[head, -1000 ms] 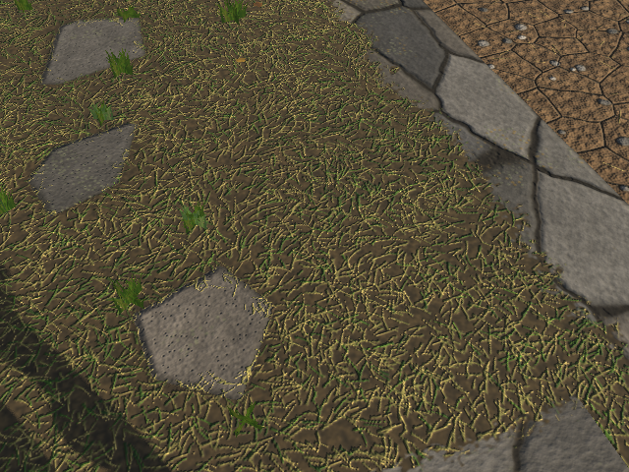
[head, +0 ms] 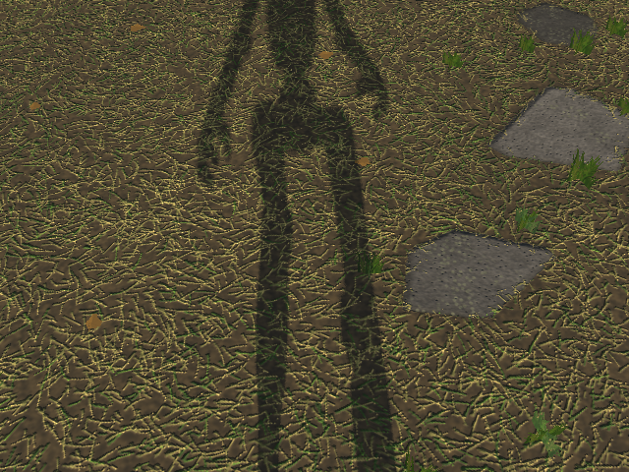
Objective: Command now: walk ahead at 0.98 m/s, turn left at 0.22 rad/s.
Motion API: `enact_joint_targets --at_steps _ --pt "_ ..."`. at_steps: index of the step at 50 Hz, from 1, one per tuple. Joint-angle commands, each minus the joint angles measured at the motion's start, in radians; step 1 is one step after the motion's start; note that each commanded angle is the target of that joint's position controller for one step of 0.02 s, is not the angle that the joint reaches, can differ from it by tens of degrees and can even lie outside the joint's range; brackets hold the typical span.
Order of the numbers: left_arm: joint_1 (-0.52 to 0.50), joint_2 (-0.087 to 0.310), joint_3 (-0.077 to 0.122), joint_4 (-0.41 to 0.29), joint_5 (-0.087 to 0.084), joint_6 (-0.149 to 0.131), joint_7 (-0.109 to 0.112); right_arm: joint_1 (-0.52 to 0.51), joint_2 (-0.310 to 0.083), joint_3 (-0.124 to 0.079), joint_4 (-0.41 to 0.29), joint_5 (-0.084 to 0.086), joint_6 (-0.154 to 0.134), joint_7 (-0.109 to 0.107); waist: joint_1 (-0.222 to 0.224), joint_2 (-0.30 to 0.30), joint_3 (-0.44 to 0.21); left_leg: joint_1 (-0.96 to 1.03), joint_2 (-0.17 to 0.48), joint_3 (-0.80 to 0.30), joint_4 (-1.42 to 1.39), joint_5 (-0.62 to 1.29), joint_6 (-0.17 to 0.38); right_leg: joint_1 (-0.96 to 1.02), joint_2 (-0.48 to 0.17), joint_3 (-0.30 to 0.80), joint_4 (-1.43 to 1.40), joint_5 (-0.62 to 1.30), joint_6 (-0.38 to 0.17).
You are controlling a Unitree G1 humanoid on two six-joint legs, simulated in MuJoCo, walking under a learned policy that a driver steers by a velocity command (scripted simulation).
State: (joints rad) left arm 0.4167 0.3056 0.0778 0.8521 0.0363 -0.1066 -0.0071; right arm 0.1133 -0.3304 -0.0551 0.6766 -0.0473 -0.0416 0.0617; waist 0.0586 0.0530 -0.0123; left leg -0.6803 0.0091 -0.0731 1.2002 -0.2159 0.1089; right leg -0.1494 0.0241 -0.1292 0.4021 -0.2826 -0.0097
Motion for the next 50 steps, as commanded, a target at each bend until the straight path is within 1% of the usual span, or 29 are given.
enact_joint_targets --at_steps 1,4,7,8,9,10,11,12,13,14,15,17,19,21,26,28,29,31,32,33,34,35,37,38,40,42,43,46,50 --pt "-0.051 0.055 -0.010 -0.044 -0.011 -0.037 -0.009 -0.063 0.007 0.031 -0.114 -0.006 -0.009 0.018 -0.093 -0.105 0.129 -0.132 0.062 -0.083 -0.172 0.118 -0.022 -0.060 -0.275 0.282 -0.337 0.012 -0.166" --pt "-0.009 0.085 -0.008 -0.029 -0.038 -0.033 -0.016 -0.190 0.028 0.056 -0.132 0.002 -0.027 0.041 -0.061 -0.055 0.149 0.200 0.045 0.121 -0.453 0.270 -0.027 -0.202 -0.204 0.167 -0.433 0.260 -0.150" --pt "0.045 0.183 0.008 -0.002 -0.031 -0.024 -0.015 -0.183 -0.011 0.046 -0.119 0.005 -0.036 0.017 -0.070 -0.085 0.102 0.277 -0.003 0.133 -0.563 0.160 -0.021 0.017 -0.234 0.152 -0.287 0.706 -0.149" --pt "0.070 0.205 0.010 0.011 -0.027 -0.017 -0.011 -0.110 -0.042 0.032 -0.097 -0.001 -0.040 0.001 -0.107 -0.107 0.024 0.379 -0.041 0.133 -0.593 0.078 -0.015 0.082 -0.235 0.145 -0.132 0.895 -0.137" --pt "0.070 0.217 0.012 0.019 -0.027 -0.006 -0.005 0.072 -0.072 0.014 -0.040 -0.006 -0.045 -0.017 -0.195 -0.120 -0.078 0.599 -0.074 0.141 -0.637 0.050 -0.010 0.048 -0.210 0.130 0.108 0.940 -0.123" --pt "0.060 0.191 0.005 0.011 -0.032 -0.004 -0.004 0.248 -0.129 -0.011 0.008 -0.022 -0.049 -0.040 -0.276 -0.126 -0.176 0.875 0.020 0.063 -0.610 0.019 -0.005 -0.148 -0.162 0.126 0.391 0.724 -0.111" --pt "0.105 0.018 -0.029 -0.034 -0.035 -0.006 -0.011 0.361 -0.231 -0.036 0.020 -0.053 -0.056 -0.061 -0.238 0.115 -0.336 1.121 0.345 -0.332 -0.666 -0.360 0.016 -0.417 -0.055 0.126 0.795 -0.017 -0.103" --pt "0.129 0.017 -0.028 -0.069 -0.075 -0.002 -0.009 0.372 -0.243 -0.042 0.010 -0.036 -0.048 -0.060 -0.216 0.196 -0.458 1.109 0.482 -0.724 -0.882 -0.515 0.048 -0.545 -0.007 0.207 1.005 -0.168 -0.118" --pt "0.022 0.069 -0.012 -0.078 -0.064 0.009 -0.004 0.281 -0.168 -0.031 0.024 -0.020 -0.046 -0.057 -0.180 0.089 -0.268 0.971 0.412 -0.604 -0.911 -0.495 0.033 -0.624 -0.068 0.216 1.029 -0.042 -0.125" --pt "-0.035 0.050 -0.017 -0.081 -0.051 0.012 -0.011 0.214 -0.093 -0.015 0.029 -0.009 -0.053 -0.054 -0.154 0.035 -0.121 0.819 0.372 -0.432 -0.911 -0.330 0.026 -0.633 -0.103 0.204 0.968 0.032 -0.116" --pt "-0.054 0.032 -0.018 -0.068 -0.042 0.021 -0.018 0.193 -0.057 -0.008 0.042 -0.012 -0.059 -0.050 -0.124 0.005 -0.059 0.726 0.327 -0.308 -0.917 -0.134 0.004 -0.599 -0.127 0.208 0.930 0.047 -0.107" --pt "-0.026 -0.002 -0.020 -0.063 -0.019 0.058 -0.035 0.182 -0.022 -0.001 0.069 0.012 -0.071 -0.055 -0.061 0.066 -0.025 0.602 0.295 -0.170 -0.979 -0.075 0.001 -0.548 -0.156 0.195 0.907 0.045 -0.083" --pt "-0.115 -0.021 -0.020 -0.098 -0.015 0.086 -0.047 0.198 0.016 0.007 0.107 0.032 -0.090 -0.048 -0.045 0.035 0.044 0.586 0.276 -0.039 -1.020 0.065 -0.016 -0.614 -0.175 0.185 0.885 0.074 -0.076" --pt "-0.202 -0.035 -0.028 -0.136 -0.009 0.096 -0.060 0.210 0.030 0.011 0.129 0.035 -0.101 -0.049 -0.038 0.031 0.082 0.567 0.236 0.102 -1.055 0.202 -0.037 -0.643 -0.170 0.149 0.826 0.178 -0.075" --pt "-0.386 -0.009 -0.049 -0.209 -0.013 0.091 -0.089 0.222 -0.034 0.002 0.159 0.027 -0.106 -0.067 -0.027 -0.025 0.159 0.582 0.183 0.338 -1.109 0.485 -0.071 -0.524 -0.110 0.008 0.453 0.372 -0.131" --pt "-0.400 0.013 -0.049 -0.211 -0.015 0.088 -0.091 0.268 -0.085 -0.004 0.169 0.025 -0.097 -0.080 -0.020 -0.014 0.131 0.668 0.189 0.373 -1.020 0.909 -0.091 -0.413 -0.028 -0.076 0.367 0.360 -0.164" --pt "-0.353 0.035 -0.045 -0.197 -0.018 0.088 -0.086 0.278 -0.120 -0.013 0.166 0.022 -0.084 -0.090 0.011 0.015 0.090 0.727 0.202 0.374 -0.926 1.116 -0.099 -0.355 0.013 -0.096 0.354 0.313 -0.178" --pt "-0.077 0.105 -0.015 -0.127 -0.023 0.087 -0.069 0.217 -0.188 -0.033 0.140 0.009 -0.046 -0.105 0.162 0.064 -0.061 0.723 0.246 0.348 -0.562 1.331 -0.088 -0.073 0.069 -0.073 0.363 0.188 -0.218" --pt "0.137 0.152 0.014 -0.059 -0.022 0.085 -0.050 0.177 -0.196 -0.038 0.120 0.001 -0.029 -0.101 0.245 0.036 -0.157 0.610 0.247 0.316 -0.255 1.199 -0.069 0.174 0.087 -0.005 0.316 0.104 -0.248" --pt "0.143 0.204 0.050 -0.044 -0.047 0.097 -0.024 0.154 -0.157 -0.035 0.110 0.007 -0.028 -0.082 0.231 -0.124 -0.135 0.385 0.076 0.317 0.158 0.472 -0.093 0.319 0.053 0.121 0.227 0.009 -0.279" --pt "-0.018 0.307 0.056 -0.085 -0.009 0.110 -0.017 0.276 0.007 0.011 0.027 -0.002 -0.048 -0.062 -0.010 -0.340 -0.124 -0.075 -0.051 0.213 0.509 -0.293 -0.147 0.492 -0.178 0.623 0.168 0.110 -0.420" --pt "0.006 0.329 0.074 -0.127 -0.015 0.116 -0.013 0.192 -0.047 0.017 -0.040 0.009 -0.079 -0.064 0.070 -0.225 -0.278 -0.201 -0.049 0.000 0.538 -0.243 -0.133 0.572 -0.274 0.944 -0.077 -0.157 -0.519" --pt "-0.023 0.211 0.050 -0.093 -0.022 0.098 0.005 0.098 -0.081 0.020 -0.047 0.005 -0.102 -0.066 -0.009 0.018 -0.013 -0.182 0.060 -0.028 0.288 -0.126 -0.122 0.258 -0.250 0.863 -0.198 -0.164 -0.405" --pt "-0.054 0.193 0.043 -0.094 -0.025 0.083 0.007 0.096 -0.065 0.026 -0.037 -0.014 -0.088 -0.070 -0.051 0.052 0.037 -0.108 0.085 -0.020 0.225 -0.128 -0.131 0.114 -0.201 0.766 -0.192 -0.057 -0.374" --pt "-0.088 0.148 0.024 -0.102 -0.031 0.054 0.008 0.117 -0.050 0.033 -0.032 -0.033 -0.038 -0.067 -0.105 0.056 0.067 0.016 0.122 -0.015 0.099 -0.153 -0.166 -0.089 -0.122 0.633 -0.198 0.069 -0.363" --pt "-0.091 0.153 0.023 -0.109 -0.036 0.034 0.002 0.049 -0.020 0.044 -0.070 -0.029 -0.014 -0.057 -0.100 0.015 0.087 0.070 0.134 0.029 -0.063 -0.093 -0.186 -0.214 -0.059 0.546 -0.232 0.117 -0.350" --pt "-0.064 0.137 0.020 -0.101 -0.040 0.026 0.001 -0.040 -0.016 0.048 -0.101 -0.022 -0.015 -0.053 -0.074 0.021 0.128 0.071 0.134 0.052 -0.151 -0.022 -0.191 -0.240 -0.028 0.511 -0.231 0.212 -0.330" --pt "-0.027 0.164 0.035 -0.101 -0.040 0.027 -0.006 -0.166 0.016 0.065 -0.147 0.006 -0.021 -0.039 -0.007 -0.044 0.098 0.155 0.073 0.074 -0.439 0.253 -0.177 -0.198 0.011 0.490 -0.212 0.338 -0.271" --pt "0.048 0.143 0.027 -0.058 -0.047 0.015 -0.001 -0.196 0.004 0.063 -0.149 0.011 -0.038 -0.036 0.047 -0.084 0.053 0.230 0.036 0.103 -0.659 0.395 -0.108 0.032 -0.060 0.462 -0.188 0.583 -0.219"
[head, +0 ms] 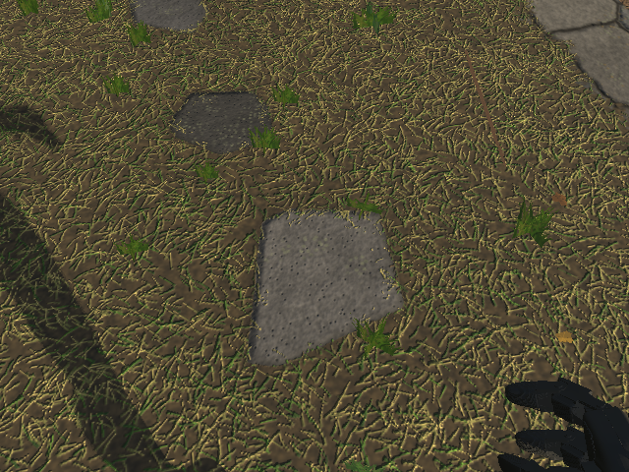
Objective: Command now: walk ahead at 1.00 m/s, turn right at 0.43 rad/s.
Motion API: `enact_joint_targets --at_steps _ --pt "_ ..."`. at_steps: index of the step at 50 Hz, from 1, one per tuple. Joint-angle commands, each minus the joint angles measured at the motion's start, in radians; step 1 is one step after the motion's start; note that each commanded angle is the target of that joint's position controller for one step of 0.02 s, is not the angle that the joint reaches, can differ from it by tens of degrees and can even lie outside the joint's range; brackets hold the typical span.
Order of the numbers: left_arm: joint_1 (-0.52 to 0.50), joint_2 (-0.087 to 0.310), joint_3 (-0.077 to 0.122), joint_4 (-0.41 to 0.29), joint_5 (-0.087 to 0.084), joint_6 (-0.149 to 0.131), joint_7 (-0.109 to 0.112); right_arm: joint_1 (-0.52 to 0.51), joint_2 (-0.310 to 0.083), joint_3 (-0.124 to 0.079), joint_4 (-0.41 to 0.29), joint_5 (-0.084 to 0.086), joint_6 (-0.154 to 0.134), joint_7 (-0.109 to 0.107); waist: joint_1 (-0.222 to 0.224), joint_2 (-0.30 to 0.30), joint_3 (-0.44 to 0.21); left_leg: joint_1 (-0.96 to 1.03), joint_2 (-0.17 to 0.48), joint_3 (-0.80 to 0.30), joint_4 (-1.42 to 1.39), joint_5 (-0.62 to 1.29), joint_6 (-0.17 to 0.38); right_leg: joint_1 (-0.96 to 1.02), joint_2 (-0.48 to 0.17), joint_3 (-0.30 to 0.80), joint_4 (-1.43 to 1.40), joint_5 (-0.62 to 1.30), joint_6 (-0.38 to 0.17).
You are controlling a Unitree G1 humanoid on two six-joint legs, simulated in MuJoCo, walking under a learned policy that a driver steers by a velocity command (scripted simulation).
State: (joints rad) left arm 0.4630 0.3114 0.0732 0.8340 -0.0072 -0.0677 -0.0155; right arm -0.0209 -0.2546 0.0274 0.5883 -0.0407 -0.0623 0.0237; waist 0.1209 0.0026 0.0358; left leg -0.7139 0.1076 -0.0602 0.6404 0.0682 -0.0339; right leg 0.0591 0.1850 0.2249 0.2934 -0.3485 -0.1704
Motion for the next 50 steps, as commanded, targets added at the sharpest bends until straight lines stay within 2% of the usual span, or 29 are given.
enact_joint_targets --at_steps 1,3,4,5,6,7,8,9,10,13,16,19,22,24,25,26,27,28,30,35,38,41,43,45,46,47,48,49,50 --pt "0.005 0.149 0.031 -0.031 0.002 -0.029 0.010 -0.042 -0.092 -0.029 -0.052 0.003 -0.018 -0.003 -0.022 -0.039 -0.010 0.287 -0.085 0.105 -0.131 0.076 0.057 -0.097 -0.235 0.092 -0.044 0.792 -0.040" --pt "-0.013 0.212 0.041 -0.024 0.030 -0.029 0.017 0.151 -0.173 -0.069 0.005 0.014 -0.018 -0.021 -0.124 -0.084 -0.122 0.423 -0.151 0.122 -0.118 -0.129 0.106 0.047 -0.274 0.058 0.188 1.143 -0.001" --pt "-0.060 0.217 0.042 -0.026 0.049 -0.021 0.019 0.347 -0.205 -0.089 0.061 0.022 -0.015 -0.035 -0.238 -0.089 -0.199 0.590 -0.153 0.137 -0.130 -0.199 0.129 0.012 -0.257 0.008 0.417 1.178 0.015" --pt "-0.105 0.163 0.027 -0.041 0.062 -0.021 0.023 0.567 -0.249 -0.110 0.113 0.015 -0.012 -0.052 -0.340 -0.060 -0.283 0.840 -0.054 0.031 -0.052 -0.375 0.161 -0.182 -0.223 -0.035 0.743 0.984 0.025" --pt "0.030 0.015 -0.010 -0.090 0.008 -0.027 0.007 0.585 -0.356 -0.140 0.131 -0.022 -0.014 -0.044 -0.222 0.318 -0.376 1.096 0.220 -0.593 -0.193 -0.654 0.344 -0.585 -0.026 -0.120 1.176 0.177 0.102" --pt "-0.020 0.056 -0.025 -0.087 0.036 -0.042 0.007 0.511 -0.261 -0.130 0.134 0.010 -0.004 -0.015 -0.213 0.259 -0.306 1.067 0.212 -0.892 -0.378 -0.733 0.358 -0.766 -0.045 -0.099 1.185 -0.053 0.077" --pt "-0.133 0.082 -0.024 -0.111 0.040 -0.042 0.008 0.399 -0.210 -0.124 0.118 0.019 -0.008 -0.004 -0.181 0.124 -0.152 0.935 0.180 -0.722 -0.381 -0.691 0.351 -0.823 -0.137 -0.090 1.149 0.049 0.076" --pt "-0.221 0.099 -0.029 -0.130 0.056 -0.046 0.005 0.394 -0.172 -0.119 0.130 0.024 -0.009 0.003 -0.187 0.002 -0.106 0.823 0.142 -0.609 -0.378 -0.570 0.332 -0.791 -0.169 -0.104 1.079 0.080 0.083" --pt "-0.276 0.089 -0.034 -0.159 0.070 -0.044 0.001 0.421 -0.145 -0.110 0.157 0.022 -0.010 0.002 -0.171 -0.027 -0.052 0.725 0.093 -0.524 -0.389 -0.482 0.309 -0.770 -0.191 -0.112 1.009 0.074 0.093" --pt "-0.296 0.041 -0.061 -0.207 0.096 -0.018 -0.014 0.472 -0.130 -0.101 0.217 0.035 -0.023 -0.007 -0.109 0.034 0.010 0.576 0.010 -0.424 -0.442 -0.390 0.307 -0.745 -0.235 -0.137 0.841 0.019 0.144" --pt "-0.453 0.036 -0.086 -0.285 0.073 -0.019 -0.029 0.457 -0.165 -0.117 0.204 0.033 -0.028 -0.012 -0.120 0.046 0.073 0.400 -0.014 -0.362 -0.529 -0.310 0.316 -0.675 -0.251 -0.190 0.570 0.148 0.191" --pt "-0.542 0.019 -0.099 -0.312 0.044 -0.022 -0.038 0.456 -0.201 -0.135 0.198 0.049 -0.033 -0.002 -0.157 0.058 0.055 0.309 -0.046 -0.307 -0.562 -0.142 0.264 -0.434 -0.206 -0.232 0.361 0.384 0.199" --pt "-0.544 0.053 -0.085 -0.314 0.043 -0.025 -0.018 0.502 -0.216 -0.143 0.213 0.057 -0.029 -0.003 -0.171 0.055 0.011 0.472 -0.027 -0.316 -0.447 0.076 0.224 -0.386 -0.185 -0.220 0.261 0.387 0.183" --pt "-0.402 0.099 -0.058 -0.272 0.047 -0.032 0.004 0.513 -0.243 -0.149 0.221 0.051 -0.023 -0.008 -0.106 0.031 -0.103 0.538 -0.053 -0.284 -0.194 0.337 0.184 -0.200 -0.139 -0.235 0.215 0.248 0.157" --pt "-0.247 0.130 -0.039 -0.234 0.050 -0.037 0.020 0.482 -0.257 -0.153 0.214 0.050 -0.026 -0.004 -0.022 0.015 -0.190 0.453 -0.096 -0.257 0.028 0.311 0.162 0.004 -0.185 -0.206 0.226 0.205 0.138" --pt "-0.037 0.207 -0.008 -0.214 0.069 -0.039 0.045 0.455 -0.189 -0.135 0.185 0.052 -0.037 -0.004 0.067 -0.058 -0.326 0.310 -0.140 -0.195 0.332 0.065 0.154 0.229 -0.397 0.000 0.204 -0.110 0.100" --pt "-0.018 0.266 0.008 -0.209 0.098 -0.030 0.047 0.544 -0.049 -0.099 0.148 0.088 -0.034 -0.012 -0.003 -0.291 -0.454 0.034 -0.226 -0.092 0.630 -0.582 0.136 0.425 -0.678 0.494 0.050 -0.443 0.014" --pt "-0.079 0.224 0.015 -0.204 0.073 -0.017 0.046 0.495 -0.113 -0.097 0.142 0.063 -0.016 -0.019 -0.023 -0.258 -0.369 -0.083 -0.141 -0.051 0.731 -0.482 0.152 0.316 -0.660 0.614 -0.022 -0.542 -0.009" --pt "-0.164 0.080 -0.014 -0.190 0.063 -0.021 0.034 0.337 -0.134 -0.104 0.138 0.028 0.004 -0.003 -0.034 -0.060 -0.122 -0.095 -0.063 -0.022 0.677 -0.357 0.143 0.072 -0.559 0.266 -0.027 -0.199 0.021" --pt "-0.091 0.004 -0.030 -0.078 0.026 -0.056 0.015 0.182 -0.054 -0.084 0.055 0.005 0.059 0.043 -0.099 -0.089 0.012 -0.138 0.005 0.007 0.621 -0.325 0.122 -0.078 -0.469 -0.123 -0.089 0.324 0.081" --pt "-0.151 0.036 -0.023 -0.065 0.027 -0.070 0.016 0.090 -0.062 -0.067 -0.014 0.005 0.059 0.066 -0.145 -0.100 0.043 -0.094 0.003 0.047 0.472 -0.148 0.123 -0.154 -0.428 -0.308 -0.150 0.445 0.103" --pt "-0.123 0.079 -0.016 -0.036 0.028 -0.071 0.020 -0.016 -0.069 -0.052 -0.041 0.008 0.057 0.087 -0.133 -0.032 0.102 0.072 -0.055 0.187 0.204 -0.036 0.161 -0.191 -0.372 -0.469 -0.195 0.633 0.135" --pt "-0.067 0.135 -0.006 -0.026 0.030 -0.065 0.028 -0.009 -0.089 -0.054 -0.031 0.010 0.054 0.085 -0.147 -0.050 0.062 0.193 -0.134 0.260 0.138 -0.053 0.197 -0.105 -0.382 -0.499 -0.088 1.096 0.153" --pt "-0.076 0.208 0.012 -0.038 0.036 -0.035 0.043 0.157 -0.141 -0.072 0.016 0.011 0.049 0.069 -0.255 -0.101 -0.050 0.383 -0.197 0.257 0.116 -0.149 0.234 -0.044 -0.424 -0.492 0.180 1.387 0.157" --pt "-0.115 0.232 0.019 -0.055 0.040 -0.017 0.047 0.346 -0.181 -0.094 0.070 0.011 0.046 0.056 -0.347 -0.115 -0.140 0.590 -0.219 0.223 0.106 -0.193 0.263 -0.097 -0.446 -0.472 0.416 1.417 0.143" --pt "-0.139 0.225 0.019 -0.071 0.050 -0.005 0.042 0.544 -0.232 -0.126 0.143 0.011 0.045 0.032 -0.417 -0.067 -0.225 0.871 -0.225 0.150 0.049 -0.245 0.293 -0.265 -0.424 -0.462 0.741 1.186 0.143" --pt "-0.122 0.116 -0.005 -0.096 0.063 -0.008 0.019 0.476 -0.302 -0.153 0.149 0.030 0.057 0.004 -0.310 0.162 -0.164 0.974 -0.091 -0.082 -0.011 -0.311 0.330 -0.547 -0.237 -0.457 1.122 0.087 0.172" --pt "-0.061 0.100 -0.019 -0.211 0.036 -0.021 0.019 0.406 -0.420 -0.174 0.086 0.001 0.075 0.000 -0.217 0.290 -0.336 1.240 0.137 -0.654 -0.178 -0.364 0.535 -0.904 -0.141 -0.282 1.426 -0.184 0.212" --pt "-0.187 0.148 -0.021 -0.236 0.045 -0.046 0.020 0.451 -0.378 -0.175 0.072 0.012 0.080 -0.013 -0.278 0.068 -0.336 1.185 0.144 -0.742 -0.323 -0.469 0.510 -0.968 -0.198 -0.144 1.372 -0.070 0.200"
Over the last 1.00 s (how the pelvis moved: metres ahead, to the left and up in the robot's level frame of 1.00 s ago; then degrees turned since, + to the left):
0.87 -0.17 0.00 -43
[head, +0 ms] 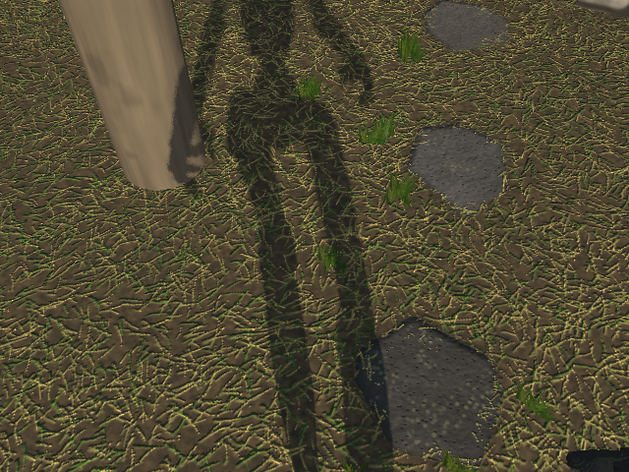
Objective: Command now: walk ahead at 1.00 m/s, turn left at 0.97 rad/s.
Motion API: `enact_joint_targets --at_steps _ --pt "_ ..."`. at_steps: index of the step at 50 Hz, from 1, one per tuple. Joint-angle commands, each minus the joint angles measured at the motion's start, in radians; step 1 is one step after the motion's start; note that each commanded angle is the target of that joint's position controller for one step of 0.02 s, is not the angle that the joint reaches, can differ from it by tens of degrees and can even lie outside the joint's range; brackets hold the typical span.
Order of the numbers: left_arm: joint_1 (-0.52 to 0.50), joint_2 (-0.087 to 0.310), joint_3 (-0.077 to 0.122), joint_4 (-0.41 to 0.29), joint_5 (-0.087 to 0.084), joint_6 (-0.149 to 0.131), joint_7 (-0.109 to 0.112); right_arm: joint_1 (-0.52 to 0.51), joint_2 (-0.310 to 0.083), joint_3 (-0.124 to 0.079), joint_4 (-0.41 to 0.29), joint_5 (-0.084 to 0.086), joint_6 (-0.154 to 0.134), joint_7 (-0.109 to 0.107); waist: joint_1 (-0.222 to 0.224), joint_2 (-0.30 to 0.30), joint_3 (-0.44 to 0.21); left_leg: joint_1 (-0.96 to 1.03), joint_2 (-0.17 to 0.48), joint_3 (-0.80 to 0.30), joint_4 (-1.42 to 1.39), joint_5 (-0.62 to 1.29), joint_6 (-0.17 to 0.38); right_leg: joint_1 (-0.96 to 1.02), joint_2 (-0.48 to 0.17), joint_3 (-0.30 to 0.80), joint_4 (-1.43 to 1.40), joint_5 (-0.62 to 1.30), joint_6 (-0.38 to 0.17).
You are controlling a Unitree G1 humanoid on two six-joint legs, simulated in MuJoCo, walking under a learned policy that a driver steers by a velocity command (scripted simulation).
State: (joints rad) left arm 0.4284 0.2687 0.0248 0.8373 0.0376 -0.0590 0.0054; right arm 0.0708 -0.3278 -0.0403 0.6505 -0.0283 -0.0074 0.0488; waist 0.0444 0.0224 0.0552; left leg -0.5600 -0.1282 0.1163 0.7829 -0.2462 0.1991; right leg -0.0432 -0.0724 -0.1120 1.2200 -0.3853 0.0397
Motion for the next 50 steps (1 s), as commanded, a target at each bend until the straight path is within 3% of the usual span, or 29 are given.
enact_joint_targets --at_steps 1,2,4,5,9,13,15,17,18,19,20,21,22,24,25,26,28,32,35,38,40,41,42,43,44,45,46,49,50 --pt "-0.179 0.181 0.020 -0.243 -0.005 -0.068 -0.002 0.331 -0.262 -0.099 0.037 0.007 0.016 -0.048 -0.152 -0.027 -0.196 0.862 0.364 -0.867 -0.524 -0.136 0.237 -0.856 0.018 0.199 0.325 0.018 -0.018" --pt "-0.190 0.167 0.013 -0.234 0.006 -0.066 0.001 0.305 -0.224 -0.088 0.052 0.008 0.001 -0.052 -0.094 -0.103 -0.097 0.687 0.324 -0.782 -0.536 -0.039 0.202 -0.790 -0.019 0.192 0.216 0.024 -0.015" --pt "-0.134 0.147 0.005 -0.211 0.039 -0.024 0.003 0.247 -0.166 -0.063 0.048 0.014 -0.032 -0.056 -0.005 -0.123 -0.032 0.430 0.252 -0.631 -0.529 0.146 0.183 -0.636 -0.058 0.193 0.097 -0.018 0.007" --pt "-0.126 0.133 0.003 -0.213 0.040 -0.003 0.001 0.242 -0.144 -0.054 0.052 0.016 -0.045 -0.053 0.014 -0.104 -0.033 0.346 0.237 -0.596 -0.551 0.121 0.183 -0.594 -0.071 0.185 0.025 -0.054 0.021" --pt "-0.324 0.044 -0.031 -0.277 0.009 0.001 -0.033 0.259 -0.108 -0.042 0.087 0.021 -0.092 -0.034 -0.037 -0.037 0.049 0.188 0.139 -0.362 -0.660 0.208 0.092 -0.488 -0.097 0.104 -0.384 0.344 -0.008" --pt "-0.425 0.070 -0.019 -0.271 -0.029 -0.004 -0.049 0.344 -0.127 -0.042 0.129 0.032 -0.119 -0.022 -0.114 -0.033 0.065 0.401 0.204 -0.274 -0.767 0.370 0.020 -0.445 -0.047 0.052 -0.618 0.621 -0.098" --pt "-0.429 0.084 -0.011 -0.268 -0.024 -0.008 -0.050 0.361 -0.154 -0.043 0.151 0.016 -0.117 -0.033 -0.109 -0.006 0.057 0.576 0.244 -0.202 -0.707 0.638 -0.013 -0.482 -0.005 0.031 -0.667 0.543 -0.139" --pt "-0.370 0.125 0.010 -0.244 -0.019 -0.007 -0.046 0.372 -0.182 -0.047 0.167 -0.007 -0.103 -0.055 -0.068 0.036 -0.023 0.711 0.272 -0.140 -0.545 1.076 -0.053 -0.417 0.098 -0.012 -0.651 0.376 -0.170" --pt "-0.257 0.153 0.025 -0.212 -0.022 -0.003 -0.043 0.354 -0.197 -0.050 0.163 -0.027 -0.089 -0.066 -0.008 0.071 -0.095 0.741 0.287 -0.120 -0.380 1.236 -0.069 -0.322 0.143 -0.019 -0.634 0.292 -0.187" --pt "-0.039 0.179 0.044 -0.144 -0.023 0.001 -0.036 0.307 -0.198 -0.050 0.153 -0.043 -0.073 -0.076 0.101 0.075 -0.189 0.691 0.283 -0.086 -0.113 1.292 -0.085 -0.129 0.174 -0.027 -0.639 0.243 -0.206" --pt "0.173 0.229 0.069 -0.087 -0.016 0.010 -0.023 0.262 -0.181 -0.042 0.133 -0.046 -0.070 -0.081 0.207 0.037 -0.267 0.474 0.246 -0.056 0.246 1.110 -0.099 0.135 0.113 0.074 -0.610 0.120 -0.242" --pt "0.203 0.357 0.113 -0.072 -0.012 0.023 -0.018 0.335 -0.067 -0.018 0.080 0.020 -0.091 -0.058 0.116 -0.379 -0.368 -0.004 0.019 -0.055 0.782 0.258 -0.205 0.460 -0.154 0.688 -0.739 -0.106 -0.437" --pt "0.083 0.294 0.102 -0.099 -0.022 0.028 -0.034 0.315 -0.084 -0.001 0.059 -0.010 -0.114 -0.051 0.072 -0.235 -0.403 -0.198 0.005 -0.199 0.841 -0.123 -0.178 0.479 -0.208 0.999 -0.934 -0.144 -0.474" --pt "0.003 0.208 0.086 -0.089 -0.026 0.025 -0.027 0.162 -0.096 0.016 0.016 -0.013 -0.137 -0.050 0.030 0.025 -0.144 -0.209 0.148 -0.242 0.662 -0.016 -0.160 0.163 -0.175 0.783 -0.980 -0.100 -0.396" --pt "0.001 0.182 0.076 -0.071 -0.025 0.019 -0.022 0.116 -0.083 0.021 -0.010 -0.027 -0.127 -0.048 -0.003 0.057 -0.075 -0.161 0.183 -0.238 0.559 -0.038 -0.167 0.016 -0.123 0.692 -0.998 -0.052 -0.360" --pt "-0.018 0.164 0.066 -0.063 -0.026 0.014 -0.020 0.128 -0.065 0.031 -0.018 -0.048 -0.104 -0.042 -0.048 0.035 -0.029 -0.113 0.195 -0.221 0.504 -0.059 -0.182 -0.101 -0.074 0.626 -1.010 0.002 -0.350" --pt "-0.026 0.166 0.063 -0.062 -0.031 -0.004 -0.024 0.132 -0.045 0.043 -0.027 -0.057 -0.063 -0.034 -0.078 -0.007 0.004 -0.076 0.217 -0.189 0.395 -0.090 -0.208 -0.232 -0.006 0.534 -1.042 0.032 -0.351" --pt "-0.024 0.197 0.083 -0.078 -0.039 -0.018 -0.028 -0.096 -0.028 0.067 -0.119 -0.022 -0.066 -0.015 -0.023 -0.042 0.077 0.026 0.210 -0.119 -0.006 0.204 -0.257 -0.384 0.064 0.458 -1.125 0.183 -0.322" --pt "0.039 0.212 0.095 -0.061 -0.055 -0.021 -0.033 -0.158 -0.026 0.066 -0.133 -0.007 -0.072 -0.015 0.037 -0.055 0.026 0.098 0.164 -0.103 -0.152 0.379 -0.245 -0.259 0.055 0.466 -1.083 0.452 -0.273" --pt "0.032 0.234 0.106 -0.064 -0.050 -0.014 -0.014 -0.150 -0.055 0.055 -0.141 -0.005 -0.080 -0.027 0.028 -0.077 -0.018 0.173 0.141 -0.138 -0.277 0.322 -0.226 -0.108 0.026 0.503 -0.971 0.608 -0.231" --pt "0.006 0.282 0.114 -0.068 -0.038 -0.013 -0.012 0.052 -0.125 0.019 -0.084 0.000 -0.087 -0.049 -0.073 -0.061 -0.164 0.418 0.096 -0.129 -0.281 0.142 -0.202 -0.061 0.044 0.483 -0.697 0.859 -0.189" --pt "-0.047 0.280 0.113 -0.079 -0.032 -0.021 -0.016 0.254 -0.164 -0.002 -0.039 -0.003 -0.091 -0.068 -0.188 -0.050 -0.261 0.656 0.157 -0.164 -0.251 0.072 -0.183 -0.174 0.084 0.460 -0.452 0.794 -0.169" --pt "-0.060 0.154 0.078 -0.107 -0.026 -0.035 -0.015 0.487 -0.233 -0.032 -0.011 -0.029 -0.094 -0.092 -0.258 0.084 -0.416 0.900 0.397 -0.400 -0.259 -0.313 -0.156 -0.326 0.134 0.380 -0.109 0.388 -0.177" --pt "0.057 0.057 0.044 -0.175 -0.079 -0.031 -0.020 0.388 -0.308 -0.049 -0.022 -0.046 -0.085 -0.085 -0.117 0.445 -0.538 1.040 0.637 -1.007 -0.497 -0.577 -0.052 -0.615 0.222 0.269 0.150 -0.121 -0.148" --pt "-0.003 0.134 0.043 -0.136 -0.049 -0.009 -0.009 0.284 -0.213 -0.048 -0.041 -0.039 -0.075 -0.079 -0.120 0.252 -0.386 0.919 0.589 -0.977 -0.525 -0.677 -0.038 -0.740 0.114 0.237 0.214 -0.015 -0.162" --pt "-0.102 0.162 0.050 -0.134 -0.023 -0.001 -0.017 0.240 -0.117 -0.026 -0.040 -0.031 -0.074 -0.073 -0.137 0.111 -0.250 0.792 0.525 -0.774 -0.504 -0.515 -0.048 -0.750 0.076 0.212 0.170 0.068 -0.157" --pt "-0.159 0.151 0.047 -0.137 -0.010 0.004 -0.029 0.249 -0.072 -0.016 -0.009 -0.034 -0.075 -0.067 -0.133 0.017 -0.155 0.675 0.480 -0.623 -0.502 -0.263 -0.052 -0.726 0.048 0.207 0.123 0.099 -0.148" --pt "-0.217 0.078 0.025 -0.178 0.008 0.028 -0.061 0.322 -0.030 -0.004 0.084 -0.018 -0.102 -0.054 -0.082 0.058 -0.065 0.520 0.390 -0.404 -0.548 0.024 -0.070 -0.686 0.016 0.223 0.035 0.076 -0.134" --pt "-0.228 0.059 0.015 -0.199 0.008 0.034 -0.066 0.321 -0.037 -0.005 0.101 -0.007 -0.113 -0.047 -0.056 0.088 -0.057 0.505 0.412 -0.391 -0.571 0.053 -0.052 -0.711 0.011 0.235 0.005 0.070 -0.129"
Over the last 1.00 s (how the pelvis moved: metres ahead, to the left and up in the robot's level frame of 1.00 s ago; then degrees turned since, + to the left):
0.88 0.23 -0.04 41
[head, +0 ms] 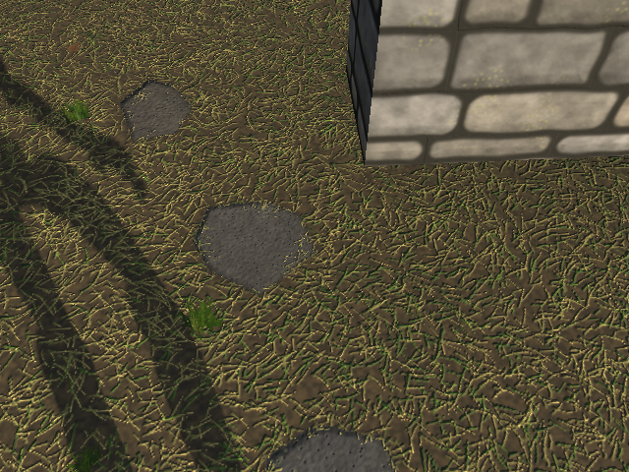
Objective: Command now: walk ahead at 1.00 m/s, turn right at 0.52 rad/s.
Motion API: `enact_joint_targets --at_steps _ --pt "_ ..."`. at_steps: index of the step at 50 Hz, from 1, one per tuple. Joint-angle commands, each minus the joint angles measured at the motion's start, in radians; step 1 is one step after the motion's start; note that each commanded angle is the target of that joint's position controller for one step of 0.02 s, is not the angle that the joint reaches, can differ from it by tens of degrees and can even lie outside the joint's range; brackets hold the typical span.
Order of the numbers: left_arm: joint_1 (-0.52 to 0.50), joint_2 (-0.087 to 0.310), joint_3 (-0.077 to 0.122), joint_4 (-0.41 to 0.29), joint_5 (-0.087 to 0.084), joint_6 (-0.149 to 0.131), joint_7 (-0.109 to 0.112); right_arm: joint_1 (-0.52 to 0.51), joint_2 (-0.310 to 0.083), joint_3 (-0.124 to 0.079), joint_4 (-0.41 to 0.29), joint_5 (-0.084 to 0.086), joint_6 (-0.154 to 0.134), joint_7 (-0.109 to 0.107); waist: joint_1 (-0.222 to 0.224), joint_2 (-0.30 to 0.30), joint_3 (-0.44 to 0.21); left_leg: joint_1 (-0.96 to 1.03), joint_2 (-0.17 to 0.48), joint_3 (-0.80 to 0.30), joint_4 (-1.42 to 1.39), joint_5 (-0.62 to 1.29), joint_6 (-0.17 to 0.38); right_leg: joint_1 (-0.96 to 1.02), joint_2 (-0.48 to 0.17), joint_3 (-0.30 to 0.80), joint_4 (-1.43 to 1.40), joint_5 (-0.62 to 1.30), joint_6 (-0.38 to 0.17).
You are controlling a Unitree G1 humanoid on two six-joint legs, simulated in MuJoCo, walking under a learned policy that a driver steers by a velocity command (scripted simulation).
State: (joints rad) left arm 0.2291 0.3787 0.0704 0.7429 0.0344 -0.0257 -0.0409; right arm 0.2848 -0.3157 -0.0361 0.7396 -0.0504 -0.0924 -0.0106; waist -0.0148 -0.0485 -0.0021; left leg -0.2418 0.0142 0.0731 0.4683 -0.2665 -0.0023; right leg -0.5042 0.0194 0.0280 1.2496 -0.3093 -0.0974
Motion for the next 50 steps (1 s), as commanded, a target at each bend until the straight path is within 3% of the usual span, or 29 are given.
enact_joint_targets --at_steps 1,5,8,10,11,12,13,14,15,16,17,19,22,24,26,28,30,32,33,34,35,36,37,38,39,41,44,47,50 --pt "-0.065 -0.048 -0.035 -0.119 0.012 0.005 -0.024 0.099 -0.048 -0.010 0.022 0.022 -0.035 0.017 0.010 0.146 0.033 0.172 0.265 -0.304 -0.293 0.101 0.153 -0.281 -0.083 0.100 -0.059 0.025 0.016" --pt "-0.236 -0.028 -0.057 -0.193 0.007 -0.006 -0.050 0.077 -0.084 -0.016 0.047 0.031 -0.042 0.024 0.025 0.103 0.118 0.037 0.175 -0.036 -0.431 0.259 0.117 -0.140 -0.053 -0.021 -0.428 0.265 0.021" --pt "-0.288 -0.030 -0.068 -0.201 0.004 -0.019 -0.054 0.152 -0.145 -0.024 0.099 0.043 -0.035 0.029 0.026 0.091 0.134 0.055 0.201 -0.033 -0.468 0.563 0.140 0.067 -0.027 -0.107 -0.579 0.311 -0.015" --pt "-0.189 0.014 -0.050 -0.168 0.018 -0.024 -0.027 0.173 -0.213 -0.034 0.119 0.042 -0.027 0.023 0.090 0.125 0.026 0.175 0.212 -0.015 -0.238 1.055 0.132 0.225 0.038 -0.124 -0.602 0.193 -0.036" --pt "0.003 0.044 -0.032 -0.109 0.024 -0.026 -0.009 0.158 -0.237 -0.039 0.124 0.042 -0.016 0.014 0.189 0.140 -0.077 0.147 0.204 -0.010 -0.002 1.121 0.120 0.438 0.060 -0.105 -0.627 0.152 -0.043" --pt "0.184 0.099 -0.006 -0.054 0.037 -0.029 0.012 0.145 -0.227 -0.034 0.117 0.045 -0.013 0.011 0.282 0.133 -0.168 -0.018 0.157 -0.013 0.290 0.917 0.106 0.696 -0.010 -0.032 -0.650 0.124 -0.046" --pt "0.290 0.200 0.018 -0.028 0.051 -0.035 0.036 0.188 -0.082 -0.007 0.087 0.027 -0.010 0.016 0.238 -0.091 -0.302 -0.220 0.044 -0.035 0.695 0.041 0.112 0.898 -0.300 0.279 -0.677 -0.156 -0.029" --pt "0.262 0.237 0.029 -0.059 0.048 -0.033 0.043 0.291 -0.032 0.002 0.047 0.079 -0.007 0.015 0.157 -0.220 -0.481 -0.420 -0.046 -0.162 0.980 -0.217 0.113 0.988 -0.507 0.771 -0.886 -0.329 -0.085" --pt "0.181 0.155 0.021 -0.054 0.028 -0.032 0.043 0.148 -0.119 -0.019 0.043 0.065 0.002 0.009 0.158 -0.043 -0.301 -0.513 0.021 -0.173 0.988 -0.083 0.120 0.841 -0.430 0.657 -0.942 -0.323 -0.069" --pt "0.109 0.084 0.002 -0.040 0.020 -0.043 0.041 0.095 -0.096 -0.015 0.036 0.060 0.004 0.017 0.117 -0.018 -0.126 -0.521 0.057 -0.153 0.915 0.002 0.114 0.673 -0.387 0.481 -0.951 -0.179 -0.068" --pt "0.073 0.046 -0.003 -0.025 0.021 -0.053 0.036 0.091 -0.068 -0.010 0.052 0.054 0.012 0.024 0.076 0.011 -0.049 -0.482 0.087 -0.149 0.868 0.026 0.103 0.553 -0.345 0.365 -0.980 -0.032 -0.060" --pt "0.064 0.002 -0.012 0.000 0.005 -0.068 0.038 0.135 -0.025 -0.008 0.079 0.035 0.048 0.041 0.012 -0.024 -0.009 -0.395 0.117 -0.144 0.828 0.023 0.082 0.408 -0.302 0.203 -1.045 0.037 -0.044" --pt "0.091 -0.031 -0.017 0.047 -0.023 -0.098 0.031 0.004 0.015 -0.009 0.030 0.029 0.082 0.061 -0.002 -0.026 0.081 -0.497 0.143 -0.120 0.770 0.087 0.074 0.390 -0.276 0.019 -1.118 0.209 -0.011" --pt "0.068 -0.063 -0.025 0.059 -0.019 -0.108 0.032 -0.096 0.029 -0.002 -0.013 0.028 0.081 0.071 -0.019 -0.025 0.141 -0.512 0.123 -0.068 0.670 0.192 0.073 0.353 -0.221 -0.142 -1.127 0.470 0.005" --pt "0.017 -0.055 -0.026 0.054 -0.025 -0.110 0.040 -0.150 0.049 0.012 -0.040 0.028 0.067 0.083 -0.042 0.000 0.156 -0.386 0.080 0.009 0.414 0.328 0.083 0.298 -0.169 -0.273 -1.095 0.691 0.031" --pt "0.055 0.001 -0.016 0.065 -0.037 -0.118 0.057 -0.164 0.041 0.013 -0.038 0.019 0.056 0.102 -0.035 0.024 0.118 -0.234 -0.007 0.107 0.223 0.458 0.097 0.339 -0.167 -0.309 -1.027 0.860 0.048" --pt "0.049 0.082 0.006 0.050 -0.049 -0.107 0.075 -0.034 -0.001 -0.003 -0.001 0.011 0.060 0.098 -0.089 -0.011 0.015 -0.063 -0.093 0.136 0.174 0.424 0.117 0.405 -0.201 -0.298 -0.819 1.095 0.072" --pt "0.007 0.113 0.018 0.033 -0.047 -0.077 0.074 0.250 -0.088 -0.043 0.070 -0.005 0.062 0.064 -0.226 -0.019 -0.144 0.253 -0.132 0.062 0.175 0.365 0.177 0.350 -0.233 -0.256 -0.367 1.068 0.083" --pt "-0.017 0.080 0.021 0.040 -0.056 -0.068 0.061 0.281 -0.139 -0.073 0.078 0.023 0.072 0.033 -0.258 0.096 -0.144 0.363 -0.081 -0.034 0.062 0.437 0.213 0.235 -0.093 -0.269 0.005 0.480 0.121" --pt "0.130 -0.045 -0.013 0.006 -0.029 -0.062 0.047 0.191 -0.257 -0.089 0.054 0.018 0.070 0.026 -0.086 0.247 -0.109 0.457 0.139 -0.302 0.216 1.335 0.275 -0.047 0.028 -0.236 0.390 -0.350 0.153" --pt "0.214 -0.035 -0.019 -0.054 -0.036 -0.043 0.067 0.185 -0.341 -0.121 0.005 0.021 0.070 0.037 -0.072 0.215 -0.450 0.686 0.321 -0.684 0.079 1.317 0.506 -0.164 0.071 0.000 0.562 -0.285 0.163" --pt "0.209 0.013 -0.026 -0.052 -0.016 -0.041 0.076 0.073 -0.289 -0.121 -0.048 0.044 0.085 0.023 -0.036 0.069 -0.414 0.556 0.319 -0.763 -0.043 0.960 0.483 -0.176 0.003 0.062 0.476 -0.173 0.148" --pt "0.120 0.035 -0.023 -0.066 -0.003 -0.033 0.075 0.024 -0.209 -0.100 -0.051 0.056 0.092 0.013 -0.017 -0.007 -0.256 0.382 0.253 -0.696 -0.098 0.712 0.443 -0.177 -0.034 0.065 0.359 -0.143 0.148" --pt "0.056 0.029 -0.021 -0.061 0.018 -0.019 0.080 -0.007 -0.148 -0.079 -0.031 0.060 0.097 0.015 0.014 -0.086 -0.116 0.222 0.173 -0.611 -0.145 0.581 0.358 -0.156 -0.055 0.046 0.268 -0.134 0.144" --pt "0.073 0.018 -0.025 -0.079 0.021 0.003 0.078 -0.009 -0.134 -0.074 -0.044 0.055 0.093 0.014 0.029 -0.023 -0.079 0.119 0.174 -0.594 -0.140 0.710 0.366 -0.112 -0.069 0.051 0.191 -0.123 0.155" --pt "0.040 -0.002 -0.027 -0.093 0.021 0.041 0.084 0.008 -0.126 -0.069 -0.024 0.059 0.087 0.017 0.044 -0.045 -0.065 -0.011 0.108 -0.503 -0.125 0.818 0.318 -0.021 -0.095 0.056 0.045 -0.134 0.177" --pt "-0.021 -0.017 -0.034 -0.120 0.012 0.047 0.080 0.008 -0.168 -0.087 -0.036 0.044 0.089 0.005 0.029 -0.014 -0.122 -0.002 0.038 -0.465 -0.088 0.848 0.236 -0.029 -0.092 0.049 -0.090 -0.032 0.182" --pt "-0.100 -0.009 -0.031 -0.150 0.005 0.066 0.079 0.016 -0.181 -0.099 -0.052 0.055 0.114 -0.003 -0.003 0.049 -0.129 0.036 0.003 -0.533 -0.106 0.559 0.148 -0.089 -0.070 0.077 -0.169 0.057 0.179" --pt "-0.172 0.007 -0.027 -0.163 -0.001 0.073 0.079 0.036 -0.177 -0.103 -0.063 0.054 0.134 -0.004 -0.036 0.101 -0.077 0.091 -0.010 -0.629 -0.136 0.284 0.126 -0.158 -0.043 0.118 -0.246 0.073 0.176"
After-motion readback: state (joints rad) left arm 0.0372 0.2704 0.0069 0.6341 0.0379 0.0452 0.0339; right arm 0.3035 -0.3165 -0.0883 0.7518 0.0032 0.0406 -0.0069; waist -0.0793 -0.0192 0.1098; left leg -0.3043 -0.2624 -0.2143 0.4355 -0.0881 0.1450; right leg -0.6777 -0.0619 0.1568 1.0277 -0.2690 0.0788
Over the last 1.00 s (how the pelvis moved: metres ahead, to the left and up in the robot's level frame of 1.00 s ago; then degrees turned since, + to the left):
0.94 -0.08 0.04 -25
